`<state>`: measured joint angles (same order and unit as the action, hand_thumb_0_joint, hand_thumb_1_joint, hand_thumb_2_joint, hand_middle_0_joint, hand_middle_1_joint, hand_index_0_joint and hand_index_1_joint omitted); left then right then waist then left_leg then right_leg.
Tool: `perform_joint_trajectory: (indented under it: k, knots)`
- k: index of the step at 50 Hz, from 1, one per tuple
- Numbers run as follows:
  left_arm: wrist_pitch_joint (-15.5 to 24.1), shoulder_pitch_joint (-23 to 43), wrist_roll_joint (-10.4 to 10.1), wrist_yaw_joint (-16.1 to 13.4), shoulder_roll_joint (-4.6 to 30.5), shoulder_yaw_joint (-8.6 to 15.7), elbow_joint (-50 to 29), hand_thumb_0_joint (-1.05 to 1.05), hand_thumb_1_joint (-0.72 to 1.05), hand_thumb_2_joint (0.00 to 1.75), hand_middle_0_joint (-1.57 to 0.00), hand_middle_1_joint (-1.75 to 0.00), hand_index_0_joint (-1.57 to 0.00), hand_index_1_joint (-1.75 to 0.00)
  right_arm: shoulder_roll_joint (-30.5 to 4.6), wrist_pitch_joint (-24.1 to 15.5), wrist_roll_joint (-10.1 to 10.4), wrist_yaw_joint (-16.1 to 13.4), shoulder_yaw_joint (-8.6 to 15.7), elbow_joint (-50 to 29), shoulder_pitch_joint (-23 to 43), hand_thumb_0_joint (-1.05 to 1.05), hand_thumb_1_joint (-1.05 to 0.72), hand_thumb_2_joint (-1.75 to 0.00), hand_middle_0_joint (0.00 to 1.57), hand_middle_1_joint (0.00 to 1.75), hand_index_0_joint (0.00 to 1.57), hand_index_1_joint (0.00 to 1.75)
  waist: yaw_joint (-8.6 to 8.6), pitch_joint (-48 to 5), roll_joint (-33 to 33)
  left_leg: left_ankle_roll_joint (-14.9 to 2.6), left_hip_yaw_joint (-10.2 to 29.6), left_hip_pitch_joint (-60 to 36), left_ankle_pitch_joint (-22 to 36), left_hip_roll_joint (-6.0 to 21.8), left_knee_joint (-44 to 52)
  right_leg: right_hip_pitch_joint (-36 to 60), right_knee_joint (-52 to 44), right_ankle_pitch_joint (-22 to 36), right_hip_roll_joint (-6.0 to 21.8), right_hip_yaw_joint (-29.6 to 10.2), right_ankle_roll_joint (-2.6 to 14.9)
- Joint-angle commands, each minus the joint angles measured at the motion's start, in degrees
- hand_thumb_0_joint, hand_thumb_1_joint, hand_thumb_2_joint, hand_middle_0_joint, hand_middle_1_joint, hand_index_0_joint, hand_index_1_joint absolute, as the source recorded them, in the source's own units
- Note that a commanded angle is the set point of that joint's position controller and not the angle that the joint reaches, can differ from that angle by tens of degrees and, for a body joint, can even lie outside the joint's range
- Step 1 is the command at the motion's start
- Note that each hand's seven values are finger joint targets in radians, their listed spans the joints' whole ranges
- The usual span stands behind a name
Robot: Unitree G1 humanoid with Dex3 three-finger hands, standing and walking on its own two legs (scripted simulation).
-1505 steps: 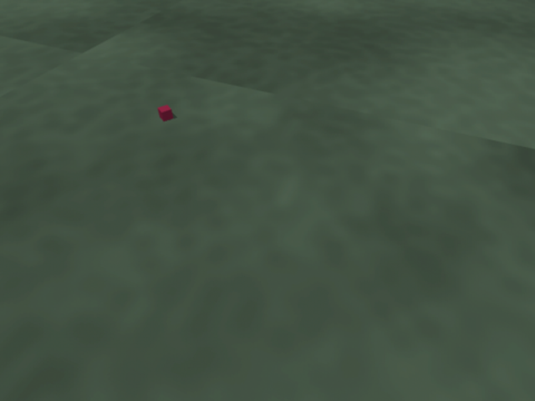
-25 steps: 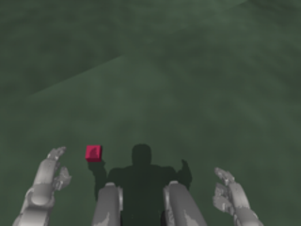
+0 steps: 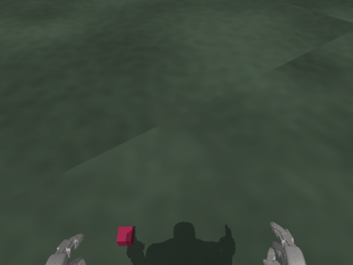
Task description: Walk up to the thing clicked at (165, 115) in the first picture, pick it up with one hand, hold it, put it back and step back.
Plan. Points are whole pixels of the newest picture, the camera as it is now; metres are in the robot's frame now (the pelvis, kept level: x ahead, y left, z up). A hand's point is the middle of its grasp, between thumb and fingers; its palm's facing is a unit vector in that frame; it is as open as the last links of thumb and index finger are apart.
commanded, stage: home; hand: left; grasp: from above
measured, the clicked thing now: (125, 236) +0.44 +0.22 -0.68
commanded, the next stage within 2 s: stand in 1.98 s
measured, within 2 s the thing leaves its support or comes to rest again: neither
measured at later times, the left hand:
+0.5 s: hand out of the picture +0.16 +0.18 -0.04, palm faces +0.06 -0.98 -0.20, open 8.0 cm
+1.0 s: hand out of the picture +0.16 +0.18 -0.04, palm faces +0.05 -0.98 -0.20, open 7.9 cm
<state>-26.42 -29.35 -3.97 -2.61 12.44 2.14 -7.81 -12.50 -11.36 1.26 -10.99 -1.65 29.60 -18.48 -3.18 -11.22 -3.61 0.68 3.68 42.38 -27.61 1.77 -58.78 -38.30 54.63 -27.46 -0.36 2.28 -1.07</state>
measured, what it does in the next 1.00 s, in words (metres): stands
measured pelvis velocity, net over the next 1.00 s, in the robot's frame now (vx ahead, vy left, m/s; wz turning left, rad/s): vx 0.00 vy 0.00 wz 0.00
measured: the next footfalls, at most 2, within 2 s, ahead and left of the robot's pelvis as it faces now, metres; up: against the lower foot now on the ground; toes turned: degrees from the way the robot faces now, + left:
none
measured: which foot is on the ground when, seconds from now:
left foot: down 0.00-1.00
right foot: down 0.00-1.00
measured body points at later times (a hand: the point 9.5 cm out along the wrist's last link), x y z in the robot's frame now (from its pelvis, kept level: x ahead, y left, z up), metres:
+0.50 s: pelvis +0.00 +0.00 +0.00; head +0.01 +0.00 +0.45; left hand +0.15 +0.23 -0.03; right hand +0.16 -0.24 -0.06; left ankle +0.01 +0.12 -0.68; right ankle +0.00 -0.14 -0.68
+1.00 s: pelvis +0.00 +0.00 +0.00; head +0.00 +0.00 +0.45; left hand +0.15 +0.23 -0.03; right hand +0.15 -0.24 -0.06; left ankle +0.01 +0.12 -0.68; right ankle +0.00 -0.14 -0.68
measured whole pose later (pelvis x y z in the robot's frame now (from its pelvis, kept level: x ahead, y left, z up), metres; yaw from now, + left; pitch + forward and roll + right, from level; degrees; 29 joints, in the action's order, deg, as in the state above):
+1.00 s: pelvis +0.00 +0.00 +0.00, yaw +0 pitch +9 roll -3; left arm -26.0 -28.6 -3.1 -0.9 12.8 1.6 -6.8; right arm -12.6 -14.5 0.1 -10.4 -1.8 31.0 -17.1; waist -2.0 -9.4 -2.9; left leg 0.6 3.4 40.0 -27.3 1.6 -58.3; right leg -36.1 54.4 -27.3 -0.1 1.9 -1.3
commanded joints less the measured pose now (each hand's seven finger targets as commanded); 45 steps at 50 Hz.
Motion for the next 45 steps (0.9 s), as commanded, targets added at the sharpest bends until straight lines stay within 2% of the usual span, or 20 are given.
perform_joint_trajectory:
  k: [1,5,7,11,14,18,19,22,23,25,30,31,36,37,38,39,42,45]
  knots:
    - [2.4,0.7,0.7,0.8,5.4,2.8,-10.7,0.00,0.90,0.90,-0.20,-0.30,-0.20,-0.30,-6.5,-4.2,-0.3,-0.8,2.4,-8.7,4.6,0.00,-0.90,-0.90,0.20,0.30,0.20,0.30,-0.19,-1.8,2.1,-1.75,-1.0,-8.1,12.5,-1.9,10.0,2.3,-9.9,11.5,-1.5,1.7,0.97]
    - [2.6,3.0,1.1,1.5,5.8,2.7,-8.9,0.00,0.90,0.90,-0.20,-0.30,-0.20,-0.30,-7.0,-5.1,-0.6,-0.7,2.5,-8.2,5.0,0.00,-0.90,-0.90,0.20,0.30,0.20,0.30,-0.41,0.4,2.6,-1.81,-1.3,-8.0,11.2,-1.9,10.2,1.6,-10.4,10.3,-1.1,1.5,0.77]
    - [2.9,3.1,1.0,1.7,6.1,3.5,-9.7,0.00,0.90,0.90,-0.20,-0.30,-0.20,-0.30,-7.0,-5.5,-0.8,-0.5,2.7,-8.2,5.1,0.00,-0.90,-0.90,0.20,0.30,0.20,0.30,-0.16,-1.5,2.1,-1.72,-1.5,-8.7,12.6,-2.0,9.5,2.5,-10.2,11.7,-0.9,1.3,0.62]
    - [3.1,2.4,1.5,1.6,6.2,3.9,-9.8,0.00,0.84,0.87,-0.19,-0.29,-0.19,-0.29,-6.9,-5.9,-0.9,-0.3,2.6,-8.3,5.5,0.00,-0.90,-0.90,0.20,0.30,0.20,0.30,0.73,-1.5,1.1,-1.52,-1.6,-9.2,12.4,-2.2,9.8,2.9,-10.0,11.8,-0.8,1.2,0.72]
    - [3.3,2.5,1.5,1.5,6.2,3.4,-10.6,0.00,0.84,0.86,-0.19,-0.29,-0.19,-0.29,-7.1,-6.0,-1.0,-0.2,2.7,-7.9,5.5,0.00,-0.90,-0.90,0.20,0.30,0.20,0.30,0.59,-3.6,0.3,-1.31,-1.1,-10.3,14.4,-2.0,9.9,4.0,-9.2,13.2,-1.0,1.4,0.97]
    - [3.5,2.3,1.6,1.2,6.2,3.2,-10.1,0.00,0.80,0.84,-0.19,-0.28,-0.19,-0.28,-7.1,-5.9,-1.1,-0.2,2.6,-7.7,5.7,0.00,-0.90,-0.90,0.20,0.30,0.20,0.30,0.56,-2.9,0.5,-1.42,-1.1,-9.9,14.4,-1.9,9.8,3.9,-9.2,13.4,-1.1,1.4,0.94]
    - [3.5,2.3,1.6,1.2,6.1,3.2,-9.8,0.00,0.72,0.79,-0.18,-0.27,-0.18,-0.27,-7.0,-5.9,-1.1,-0.2,2.5,-7.7,5.7,0.00,-0.90,-0.90,0.20,0.30,0.20,0.30,0.59,-2.5,0.5,-1.43,-1.0,-9.8,14.0,-1.9,9.9,3.8,-9.2,13.0,-1.1,1.5,0.91]
    - [3.6,2.1,1.3,1.1,5.9,3.1,-9.9,0.00,0.76,0.82,-0.19,-0.28,-0.19,-0.28,-7.1,-5.9,-1.1,-0.3,2.6,-7.7,5.8,0.00,-0.90,-0.90,0.20,0.30,0.20,0.30,0.72,-3.1,1.3,-1.47,-0.9,-9.8,14.8,-1.8,9.8,4.4,-9.2,13.7,-1.1,1.6,0.93]
    - [3.4,1.7,1.5,1.0,6.1,3.2,-9.3,0.00,0.71,0.79,-0.18,-0.27,-0.18,-0.27,-7.0,-5.8,-1.1,-0.3,2.5,-7.8,6.1,0.00,-0.90,-0.90,0.20,0.30,0.20,0.30,1.00,-2.0,2.1,-1.57,-1.1,-9.2,13.7,-1.9,9.8,3.8,-9.6,12.9,-1.1,1.5,0.75]
    - [3.5,2.5,1.4,1.2,5.8,2.8,-10.1,0.00,0.75,0.81,-0.18,-0.27,-0.18,-0.27,-7.2,-6.0,-1.0,-0.3,2.6,-7.9,5.9,0.00,-0.90,-0.90,0.20,0.30,0.20,0.30,0.61,-2.0,1.3,-1.43,-1.0,-9.5,12.2,-1.7,10.5,3.3,-9.5,11.2,-1.2,1.6,0.95]
    - [3.3,2.1,1.1,1.3,6.0,3.3,-9.4,0.00,0.77,0.82,-0.19,-0.28,-0.19,-0.28,-7.3,-6.1,-1.0,-0.3,2.6,-7.9,6.0,0.00,-0.90,-0.90,0.20,0.30,0.20,0.30,0.82,-1.3,1.6,-1.43,-0.6,-8.8,9.8,-1.5,11.3,3.0,-9.7,8.9,-1.3,1.8,0.97]
    - [3.3,2.0,1.3,1.3,6.0,3.3,-9.8,0.00,0.73,0.80,-0.18,-0.27,-0.18,-0.27,-7.0,-6.2,-1.0,-0.3,2.5,-7.9,6.0,0.00,-0.90,-0.90,0.20,0.30,0.20,0.30,1.25,-1.3,1.0,-1.32,-0.7,-8.6,10.2,-1.5,11.2,3.1,-9.6,9.1,-1.2,1.8,1.01]
    - [3.4,2.6,1.3,1.3,6.2,3.3,-10.0,0.00,0.81,0.85,-0.19,-0.28,-0.19,-0.28,-7.4,-6.1,-0.9,-0.2,2.6,-8.0,6.1,0.00,-0.90,-0.90,0.20,0.30,0.20,0.30,1.22,-0.4,0.3,-1.23,-0.2,-8.1,6.7,-1.2,12.2,1.8,-9.6,6.2,-1.4,1.9,1.11]
    - [3.5,2.9,1.3,1.4,6.4,3.3,-10.5,0.00,0.82,0.85,-0.19,-0.29,-0.19,-0.29,-7.4,-6.2,-0.9,-0.2,2.6,-8.1,5.9,0.00,-0.90,-0.90,0.20,0.30,0.20,0.30,0.95,-1.4,-0.2,-1.22,0.0,-8.6,6.9,-1.2,12.2,1.9,-9.4,6.5,-1.4,1.8,1.10]
    - [3.4,2.5,1.3,1.4,6.1,3.2,-10.3,0.00,0.75,0.81,-0.18,-0.28,-0.18,-0.28,-7.4,-6.2,-0.9,-0.2,2.7,-8.1,6.0,0.00,-0.90,-0.90,0.20,0.30,0.20,0.30,0.97,-0.7,-0.2,-1.21,0.0,-8.5,6.6,-1.1,12.3,1.8,-9.4,6.3,-1.4,1.9,1.08]
    - [3.3,2.2,1.2,1.4,5.8,2.8,-10.2,0.00,0.82,0.85,-0.19,-0.29,-0.19,-0.29,-7.3,-6.3,-0.9,-0.2,2.6,-7.9,5.8,0.00,-0.90,-0.90,0.20,0.30,0.20,0.30,0.93,-1.2,0.4,-1.19,-0.1,-8.7,7.5,-1.1,12.0,2.2,-9.2,6.9,-1.4,1.9,1.13]
    - [3.6,2.5,1.0,1.4,6.4,3.5,-10.9,0.00,0.84,0.87,-0.19,-0.29,-0.19,-0.29,-7.2,-6.4,-0.9,-0.3,2.7,-8.0,5.5,0.00,-0.90,-0.90,0.20,0.30,0.20,0.30,0.78,-2.7,1.4,-1.45,-0.8,-8.6,9.9,-1.5,10.6,3.2,-9.6,8.8,-1.2,1.4,1.01]
    - [3.3,2.5,1.2,1.4,6.1,3.0,-10.2,0.00,0.79,0.84,-0.19,-0.28,-0.19,-0.28,-7.4,-6.4,-0.9,-0.3,2.7,-7.7,5.4,0.00,-0.90,-0.90,0.20,0.30,0.20,0.30,0.58,-1.9,1.1,-1.40,-1.1,-9.2,11.2,-1.3,10.3,2.6,-9.3,9.9,-1.2,1.4,0.98]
